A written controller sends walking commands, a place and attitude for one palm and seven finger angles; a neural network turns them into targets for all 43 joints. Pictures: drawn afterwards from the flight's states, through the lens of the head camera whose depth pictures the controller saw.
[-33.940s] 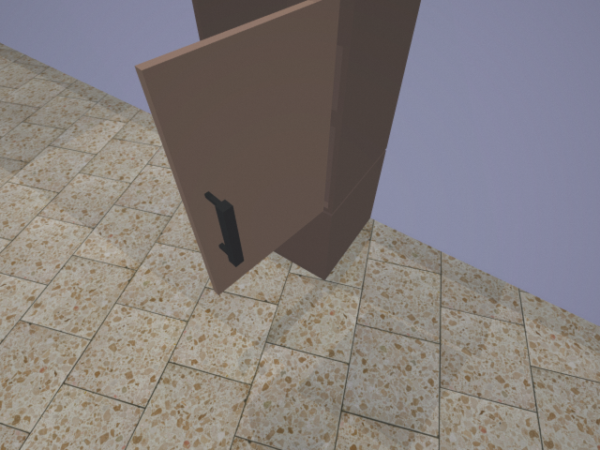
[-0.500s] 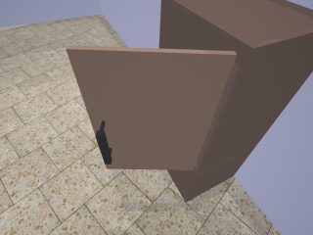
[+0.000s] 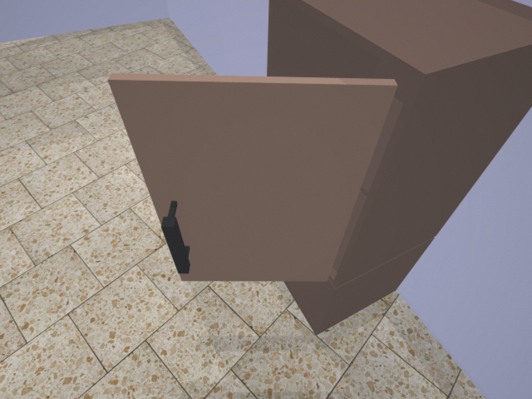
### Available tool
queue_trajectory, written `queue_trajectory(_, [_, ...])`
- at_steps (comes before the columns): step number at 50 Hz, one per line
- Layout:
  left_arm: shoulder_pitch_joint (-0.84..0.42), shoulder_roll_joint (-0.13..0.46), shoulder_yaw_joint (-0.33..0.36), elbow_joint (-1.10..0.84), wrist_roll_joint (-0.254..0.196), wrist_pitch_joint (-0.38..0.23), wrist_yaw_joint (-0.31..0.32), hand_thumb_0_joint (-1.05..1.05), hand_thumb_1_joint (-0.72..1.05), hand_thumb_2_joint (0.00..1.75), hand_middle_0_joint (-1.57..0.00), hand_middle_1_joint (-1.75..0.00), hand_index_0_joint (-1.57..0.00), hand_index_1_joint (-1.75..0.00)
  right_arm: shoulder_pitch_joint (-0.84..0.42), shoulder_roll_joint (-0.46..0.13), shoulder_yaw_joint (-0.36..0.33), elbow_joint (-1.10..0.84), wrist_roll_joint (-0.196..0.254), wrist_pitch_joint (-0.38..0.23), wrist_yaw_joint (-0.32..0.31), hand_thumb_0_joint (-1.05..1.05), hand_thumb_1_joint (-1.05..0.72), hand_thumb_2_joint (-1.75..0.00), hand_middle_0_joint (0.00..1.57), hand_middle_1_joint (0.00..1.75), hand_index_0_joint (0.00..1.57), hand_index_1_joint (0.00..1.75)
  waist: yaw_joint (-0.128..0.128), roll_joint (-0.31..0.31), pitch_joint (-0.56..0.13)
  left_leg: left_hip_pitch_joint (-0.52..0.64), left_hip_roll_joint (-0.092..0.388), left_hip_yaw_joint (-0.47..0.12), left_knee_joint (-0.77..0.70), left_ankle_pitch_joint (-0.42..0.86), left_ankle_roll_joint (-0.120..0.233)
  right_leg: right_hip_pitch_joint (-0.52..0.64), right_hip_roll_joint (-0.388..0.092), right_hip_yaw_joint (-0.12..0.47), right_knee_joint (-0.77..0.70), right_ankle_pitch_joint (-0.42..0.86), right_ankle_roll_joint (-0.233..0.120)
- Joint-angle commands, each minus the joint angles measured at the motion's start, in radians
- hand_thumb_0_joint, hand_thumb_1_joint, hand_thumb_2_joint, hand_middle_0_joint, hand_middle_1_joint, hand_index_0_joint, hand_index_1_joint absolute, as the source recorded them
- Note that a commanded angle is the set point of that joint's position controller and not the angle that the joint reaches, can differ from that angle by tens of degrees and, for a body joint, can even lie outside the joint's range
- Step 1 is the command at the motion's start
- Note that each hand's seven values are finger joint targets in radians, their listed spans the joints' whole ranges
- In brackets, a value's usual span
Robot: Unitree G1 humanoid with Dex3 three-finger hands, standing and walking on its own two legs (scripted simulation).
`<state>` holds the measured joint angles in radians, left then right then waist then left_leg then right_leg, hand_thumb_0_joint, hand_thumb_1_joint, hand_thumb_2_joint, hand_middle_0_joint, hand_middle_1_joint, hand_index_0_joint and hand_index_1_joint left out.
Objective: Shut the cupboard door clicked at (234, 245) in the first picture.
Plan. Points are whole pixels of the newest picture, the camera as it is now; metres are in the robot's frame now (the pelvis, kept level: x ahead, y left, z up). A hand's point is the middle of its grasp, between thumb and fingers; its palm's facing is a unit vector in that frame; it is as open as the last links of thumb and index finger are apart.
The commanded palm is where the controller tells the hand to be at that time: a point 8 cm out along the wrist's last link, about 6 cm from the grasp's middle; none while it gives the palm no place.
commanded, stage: look again from close up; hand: left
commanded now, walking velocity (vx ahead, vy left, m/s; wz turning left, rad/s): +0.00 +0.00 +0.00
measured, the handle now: (179, 238) +0.43 +0.21 -0.10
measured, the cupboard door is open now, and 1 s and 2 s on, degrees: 63 63 63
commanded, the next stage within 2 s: raise the hand and make a fist in 0.10 s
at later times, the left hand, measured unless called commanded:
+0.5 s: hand (161, 351) +0.19 +0.17 -0.03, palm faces +0.11 -0.99 -0.01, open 6.7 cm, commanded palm +0.11 +0.23 -0.07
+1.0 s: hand (157, 371) +0.18 +0.18 -0.08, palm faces +0.06 -1.00 -0.03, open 4.3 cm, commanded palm +0.14 +0.23 -0.07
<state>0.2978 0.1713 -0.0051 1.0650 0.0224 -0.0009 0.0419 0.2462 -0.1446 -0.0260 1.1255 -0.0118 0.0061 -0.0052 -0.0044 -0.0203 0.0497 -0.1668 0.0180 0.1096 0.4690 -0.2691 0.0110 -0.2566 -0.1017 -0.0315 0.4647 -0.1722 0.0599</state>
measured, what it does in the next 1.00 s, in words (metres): lowers itself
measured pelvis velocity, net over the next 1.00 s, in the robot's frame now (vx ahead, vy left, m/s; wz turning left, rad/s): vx -0.02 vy -0.03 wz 0.08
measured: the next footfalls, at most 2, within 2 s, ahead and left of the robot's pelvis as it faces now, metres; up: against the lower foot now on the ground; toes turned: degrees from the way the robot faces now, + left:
none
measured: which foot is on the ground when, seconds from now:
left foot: down 0.00-1.00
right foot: down 0.00-1.00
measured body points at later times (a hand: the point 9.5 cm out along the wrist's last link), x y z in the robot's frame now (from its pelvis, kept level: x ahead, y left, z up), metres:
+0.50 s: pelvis -0.02 -0.03 -0.06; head +0.01 -0.01 +0.39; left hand +0.18 +0.22 -0.03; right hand +0.17 -0.29 -0.11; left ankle -0.01 +0.11 -0.74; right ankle +0.05 -0.16 -0.74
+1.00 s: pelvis -0.02 -0.03 -0.13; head +0.07 -0.02 +0.31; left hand +0.17 +0.23 -0.07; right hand +0.20 -0.21 -0.22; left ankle -0.01 +0.11 -0.74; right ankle +0.05 -0.16 -0.74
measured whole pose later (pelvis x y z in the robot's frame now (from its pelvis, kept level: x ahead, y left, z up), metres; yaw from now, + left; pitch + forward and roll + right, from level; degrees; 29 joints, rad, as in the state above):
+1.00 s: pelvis -0.02 -0.03 -0.13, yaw +5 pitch +19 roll -2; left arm 0.44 0.22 0.19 -0.10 -0.31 -0.33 -0.34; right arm 0.20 -0.16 0.00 0.53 0.02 -0.20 -0.05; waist 0.04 0.03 -0.15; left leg -1.07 0.05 -0.04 1.37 -0.62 -0.03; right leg -1.11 -0.07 -0.07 1.32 -0.53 0.01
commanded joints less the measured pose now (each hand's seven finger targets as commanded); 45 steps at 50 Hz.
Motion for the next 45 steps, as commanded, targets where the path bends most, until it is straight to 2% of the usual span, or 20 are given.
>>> queue_trajectory(1, [0.05, 0.109, 0.024, -0.036, -0.002, -0.015, 0.004, 0.0, 0.9, 0.9, -0.2, -0.3, -0.2, -0.3, 0.044, -0.107, -0.02, -0.033, 0.005, -0.02, -0.003, 0.0, -0.9, -0.9, 0.2, 0.3, 0.2, 0.3, 0.002, 0.018, 0.034, -0.074, 0.072, -0.097, -0.137, -0.021, 0.002, -0.005, -0.023, 0.036, -0.087, -0.04, -0.055])
queue_trajectory(9, [0.06, 0.097, 0.026, -0.025, -0.002, -0.018, 0.006, 0.0, 0.9, 0.9, -0.2, -0.3, -0.2, -0.3, 0.059, -0.095, -0.019, -0.019, 0.007, -0.024, -0.006, 0.0, -0.9, -0.9, 0.2, 0.3, 0.2, 0.3, 0.003, 0.014, 0.025, -0.061, 0.078, -0.092, -0.134, 0.025, 0.003, 0.011, -0.023, 0.033, -0.081, 0.005, -0.055])
queue_trajectory(10, [0.089, 0.113, 0.017, 0.022, 0.004, -0.016, 0.037, 0.0, 0.9, 0.9, -0.2, -0.3, -0.2, -0.3, 0.023, -0.142, -0.01, -0.092, 0.009, -0.04, -0.007, 0.0, -0.9, -0.9, 0.2, 0.3, 0.2, 0.3, 0.014, 0.015, -0.017, -0.099, 0.128, -0.066, 0.019, 0.182, -0.014, 0.054, -0.046, 0.041, 0.003, 0.181, -0.066])
queue_trajectory(11, [-0.852, 0.672, 0.382, -1.681, -0.104, -0.293, 0.03, 0.0, 0.9, 0.9, -0.2, -0.3, -0.2, -0.3, 0.053, -0.35, -0.026, -0.402, 0.006, -0.229, -0.111, 0.0, -0.9, -0.9, 0.2, 0.3, 0.2, 0.3, -0.15, 0.082, -0.418, 0.142, 0.069, -0.079, -0.01, 0.277, -0.001, 0.142, 0.079, -0.016, 0.135, 0.178, -0.088])
queue_trajectory(12, [-0.08, 0.19, 0.05, -1.312, -0.131, -0.202, 0.047, 0.0, 0.9, 0.9, -0.22, -0.32, -0.22, -0.32, -0.021, -0.203, 0.011, -0.427, 0.064, -0.299, -0.105, 0.0, -0.9, -0.9, 0.2, 0.3, 0.2, 0.3, 0.017, 0.376, -0.507, 0.124, 0.015, -0.075, -0.032, 0.309, -0.031, 0.026, 0.107, -0.075, 0.126, -0.025, -0.098])
queue_trajectory(13, [0.155, -0.027, -0.03, -1.171, -0.184, -0.052, 0.066, 0.0, 0.9, 0.9, -0.24, -0.34, -0.24, -0.34, -0.062, -0.178, 0.014, -0.406, 0.056, -0.343, -0.088, 0.0, -0.9, -0.9, 0.2, 0.3, 0.2, 0.3, 0.017, 0.317, -0.326, -0.006, 0.036, -0.108, -0.064, 0.214, -0.071, 0.016, 0.105, -0.104, 0.145, -0.083, -0.081])
queue_trajectory(14, [0.061, -0.029, -0.03, -1.052, -0.182, -0.052, 0.083, 0.0, 0.9, 0.9, -0.25, -0.36, -0.25, -0.36, -0.046, -0.185, 0.005, -0.371, 0.075, -0.373, -0.081, 0.0, -0.9, -0.9, 0.2, 0.3, 0.2, 0.3, -0.046, 0.097, -0.024, -0.194, 0.01, -0.136, -0.054, -0.022, -0.046, -0.086, 0.092, -0.104, 0.094, -0.102, -0.062])
queue_trajectory(15, [0.001, 0.014, 0.031, -1.026, -0.179, -0.106, 0.079, 0.0, 0.9, 0.9, -0.27, -0.38, -0.27, -0.38, -0.04, -0.212, -0.019, -0.41, 0.057, -0.391, -0.069, 0.0, -0.9, -0.9, 0.2, 0.3, 0.2, 0.3, -0.067, -0.034, 0.103, -0.285, -0.014, -0.158, -0.013, -0.146, -0.028, -0.166, 0.079, -0.096, 0.05, -0.19, -0.056])
queue_trajectory(16, [0.045, 0.036, 0.083, -0.94, -0.169, -0.176, 0.057, 0.0, 0.9, 0.9, -0.29, -0.4, -0.29, -0.4, -0.04, -0.222, -0.034, -0.441, 0.041, -0.399, -0.059, 0.0, -0.9, -0.9, 0.2, 0.3, 0.2, 0.3, -0.063, -0.133, 0.139, -0.352, -0.027, -0.151, 0.045, -0.192, -0.026, -0.257, 0.078, -0.102, 0.069, -0.29, -0.055])
queue_trajectory(17, [0.145, 0.01, 0.106, -0.861, -0.182, -0.258, 0.016, 0.0, 0.9, 0.9, -0.31, -0.42, -0.31, -0.42, -0.048, -0.218, -0.044, -0.479, 0.025, -0.406, -0.044, 0.0, -0.9, -0.9, 0.2, 0.3, 0.2, 0.3, -0.027, -0.196, 0.106, -0.414, -0.038, -0.137, 0.109, -0.201, -0.031, -0.309, 0.081, -0.109, 0.121, -0.356, -0.057])
queue_trajectory(18, [0.263, 0.034, 0.167, -0.794, -0.2, -0.342, -0.038, 0.0, 0.9, 0.9, -0.33, -0.44, -0.33, -0.44, -0.054, -0.212, -0.057, -0.522, 0.022, -0.41, -0.025, 0.0, -0.9, -0.9, 0.2, 0.3, 0.2, 0.3, 0.031, -0.144, 0.045, -0.455, -0.053, -0.11, 0.171, -0.169, -0.045, -0.303, 0.077, -0.093, 0.173, -0.367, -0.071])
queue_trajectory(19, [0.337, 0.021, 0.188, -0.778, -0.233, -0.439, -0.101, 0.0, 0.9, 0.9, -0.35, -0.46, -0.35, -0.46, -0.064, -0.197, -0.064, -0.552, 0.013, -0.41, -0.006, 0.0, -0.9, -0.9, 0.2, 0.3, 0.2, 0.3, 0.059, -0.169, -0.025, -0.506, -0.057, -0.091, 0.241, -0.156, -0.052, -0.327, 0.072, -0.078, 0.23, -0.39, -0.077])
queue_trajectory(22, [0.316, 0.073, 0.238, -0.798, -0.278, -0.719, -0.312, 0.0, 0.9, 0.9, -0.4, -0.52, -0.4, -0.52, -0.106, -0.211, -0.087, -0.631, 0.005, -0.396, 0.03, 0.0, -0.9, -0.9, 0.2, 0.3, 0.2, 0.3, 0.071, -0.145, -0.15, -0.683, -0.062, -0.077, 0.457, -0.164, -0.049, -0.407, 0.053, 0.011, 0.4, -0.388, -0.099])
queue_trajectory(23, [0.336, 0.119, 0.291, -0.768, -0.282, -0.752, -0.355, 0.0, 0.9, 0.9, -0.42, -0.54, -0.42, -0.54, -0.099, -0.211, -0.101, -0.647, 0.014, -0.387, 0.035, 0.0, -0.9, -0.9, 0.2, 0.3, 0.2, 0.3, 0.087, -0.09, -0.184, -0.717, -0.061, -0.078, 0.504, -0.152, -0.039, -0.41, 0.041, 0.043, 0.44, -0.357, -0.109])
queue_trajectory(25, [0.293, 0.121, 0.262, -0.883, -0.315, -0.707, -0.41, 0.0, 0.9, 0.9, -0.46, -0.58, -0.46, -0.58, -0.144, -0.223, -0.098, -0.736, 0.033, -0.37, 0.028, 0.0, -0.9, -0.9, 0.2, 0.3, 0.2, 0.3, 0.09, -0.031, -0.248, -0.75, -0.072, -0.062, 0.538, -0.198, -0.016, -0.455, 0.046, 0.067, 0.471, -0.413, -0.101])
queue_trajectory(28, [0.101, 0.172, 0.266, -1.154, -0.354, -0.641, -0.41, 0.0, 0.9, 0.9, -0.51, -0.64, -0.51, -0.64, -0.133, -0.225, -0.083, -0.799, 0.037, -0.365, -0.007, 0.0, -0.9, -0.9, 0.2, 0.3, 0.2, 0.3, 0.053, 0.059, -0.351, -0.77, -0.061, -0.085, 0.606, -0.227, -0.004, -0.519, 0.059, 0.094, 0.517, -0.471, -0.09])
queue_trajectory(33, [-0.016, 0.167, 0.2, -1.472, -0.336, -0.664, -0.364, 0.0, 0.9, 0.9, -0.6, -0.74, -0.6, -0.74, -0.07, -0.221, -0.067, -0.766, 0.018, -0.35, -0.05, 0.0, -0.9, -0.9, 0.2, 0.3, 0.2, 0.3, -0.023, 0.083, -0.437, -0.76, -0.024, -0.124, 0.736, -0.1, 0.016, -0.599, 0.099, 0.057, 0.635, -0.259, -0.088])
queue_trajectory(37, [0.088, 0.151, 0.192, -1.396, -0.327, -0.572, -0.407, 0.0, 0.9, 0.9, -0.68, -0.82, -0.68, -0.82, -0.071, -0.223, -0.07, -0.745, 0.027, -0.329, -0.06, 0.0, -0.9, -0.9, 0.2, 0.3, 0.2, 0.3, -0.015, 0.075, -0.461, -0.794, -0.018, -0.13, 0.762, -0.071, 0.012, -0.605, 0.103, 0.034, 0.66, -0.205, -0.083])
queue_trajectory(42, [0.204, 0.179, 0.271, -1.353, -0.35, -0.373, -0.432, 0.0, 0.9, 0.9, -0.77, -0.92, -0.77, -0.92, -0.114, -0.2, -0.068, -0.778, 0.05, -0.278, -0.061, 0.0, -0.9, -0.9, 0.2, 0.3, 0.2, 0.3, 0.043, 0.011, -0.513, -0.816, -0.026, -0.13, 0.722, -0.051, 0.003, -0.508, 0.093, 0.031, 0.637, -0.195, -0.073])
queue_trajectory(45, [0.196, 0.182, 0.306, -1.37, -0.364, -0.353, -0.396, 0.0, 0.9, 0.9, -0.82, -0.98, -0.82, -0.98, -0.123, -0.181, -0.061, -0.785, 0.046, -0.268, -0.06, 0.0, -0.9, -0.9, 0.2, 0.3, 0.2, 0.3, 0.055, -0.014, -0.525, -0.822, -0.027, -0.134, 0.716, -0.041, -0.001, -0.489, 0.089, 0.027, 0.641, -0.184, -0.069])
